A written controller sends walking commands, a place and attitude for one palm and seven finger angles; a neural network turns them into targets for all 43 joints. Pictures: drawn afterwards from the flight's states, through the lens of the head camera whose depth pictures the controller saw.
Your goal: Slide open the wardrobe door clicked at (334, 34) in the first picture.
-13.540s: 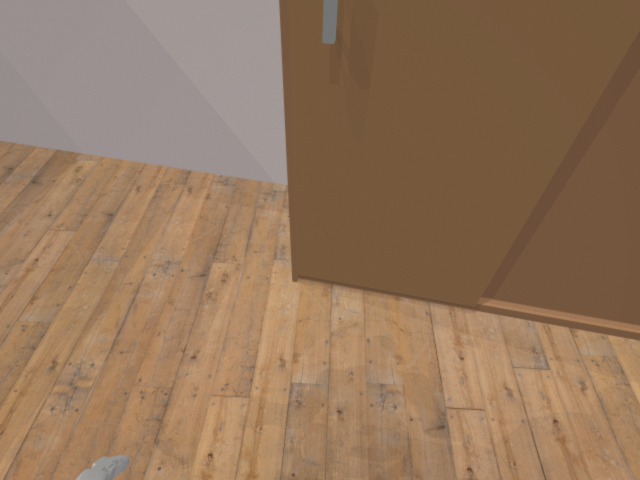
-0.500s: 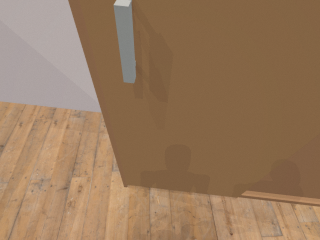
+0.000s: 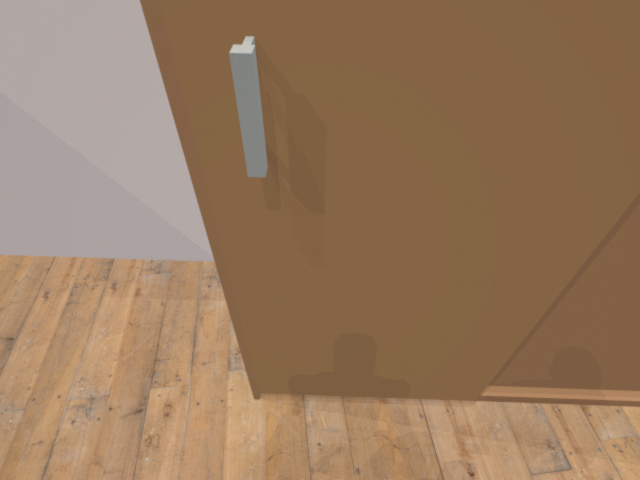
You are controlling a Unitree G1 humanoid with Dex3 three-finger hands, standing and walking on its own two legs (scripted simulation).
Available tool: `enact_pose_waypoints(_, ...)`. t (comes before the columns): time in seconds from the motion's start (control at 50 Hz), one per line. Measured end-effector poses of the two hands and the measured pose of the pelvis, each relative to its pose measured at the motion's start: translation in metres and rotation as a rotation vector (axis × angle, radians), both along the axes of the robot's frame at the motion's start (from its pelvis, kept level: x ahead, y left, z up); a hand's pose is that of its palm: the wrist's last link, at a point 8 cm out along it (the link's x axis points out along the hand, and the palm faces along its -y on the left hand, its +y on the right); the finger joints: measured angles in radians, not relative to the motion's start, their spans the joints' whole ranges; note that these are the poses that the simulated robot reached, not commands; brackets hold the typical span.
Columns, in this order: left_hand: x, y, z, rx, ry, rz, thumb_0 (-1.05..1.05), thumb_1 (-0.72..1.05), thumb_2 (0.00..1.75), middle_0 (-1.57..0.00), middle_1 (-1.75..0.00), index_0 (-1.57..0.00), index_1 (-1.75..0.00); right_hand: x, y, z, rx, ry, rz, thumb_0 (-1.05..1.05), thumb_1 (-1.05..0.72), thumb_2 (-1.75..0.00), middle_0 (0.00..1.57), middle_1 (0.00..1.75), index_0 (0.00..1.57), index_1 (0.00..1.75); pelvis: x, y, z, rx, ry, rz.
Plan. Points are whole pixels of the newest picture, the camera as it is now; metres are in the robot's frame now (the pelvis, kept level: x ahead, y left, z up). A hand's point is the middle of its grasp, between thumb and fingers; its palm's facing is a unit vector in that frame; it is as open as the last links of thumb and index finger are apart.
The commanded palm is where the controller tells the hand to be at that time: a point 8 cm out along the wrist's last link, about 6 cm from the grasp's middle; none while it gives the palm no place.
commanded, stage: come to a stop and stand still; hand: left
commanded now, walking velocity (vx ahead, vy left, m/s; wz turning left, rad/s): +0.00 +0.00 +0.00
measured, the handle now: (253, 109) +0.48 +0.11 +0.24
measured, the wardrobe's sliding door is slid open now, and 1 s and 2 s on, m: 0.00 0.00 0.00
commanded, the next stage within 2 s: look again from close up in 0.50 s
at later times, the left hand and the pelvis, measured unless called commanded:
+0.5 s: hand out of the picture -0.04 +0.16 -0.18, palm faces +0.03 -0.99 -0.16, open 7.4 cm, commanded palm none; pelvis -0.01 +0.01 -0.01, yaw +1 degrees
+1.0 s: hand out of the picture +0.03 +0.20 -0.18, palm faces +0.01 -0.98 -0.19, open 7.4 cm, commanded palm none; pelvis +0.01 +0.02 +0.00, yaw +0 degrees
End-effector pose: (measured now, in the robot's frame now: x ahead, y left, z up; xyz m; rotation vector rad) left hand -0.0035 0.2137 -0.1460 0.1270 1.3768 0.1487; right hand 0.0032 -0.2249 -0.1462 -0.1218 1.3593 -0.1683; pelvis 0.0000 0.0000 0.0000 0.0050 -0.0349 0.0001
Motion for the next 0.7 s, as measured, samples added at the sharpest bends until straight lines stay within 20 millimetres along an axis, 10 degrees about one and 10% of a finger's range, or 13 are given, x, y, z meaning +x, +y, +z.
enact_pose_waypoints(0.3,-0.031,-0.006,-0.005,-0.03,0.064,0.023,0.01,0.91,0.9,-0.2,-0.3,-0.2,-0.3,-0.078,0.024,0.004,0.035,0.186,-0.046,0.01,-0.91,-0.9,0.2,0.3,0.2,0.3,-0.011,0.0,0.001,-0.008,0.017,0.008)
enact_pose_waypoints(0.5,-0.044,-0.003,-0.006,-0.017,0.087,0.01,0.01,0.91,0.9,-0.2,-0.3,-0.2,-0.3,-0.039,0.032,-0.008,0.059,0.081,-0.003,0.01,-0.91,-0.9,0.2,0.3,0.2,0.3,-0.009,0.008,-0.006,-0.034,0.029,0.017)
enact_pose_waypoints(0.7,-0.003,0.02,-0.004,0.017,-0.025,0.003,0.01,0.91,0.9,-0.2,-0.3,-0.2,-0.3,0.004,0.025,-0.008,0.012,-0.021,0.04,0.03,-0.94,-0.9,0.2,0.3,0.2,0.3,0.005,0.02,-0.008,-0.015,0.02,0.015)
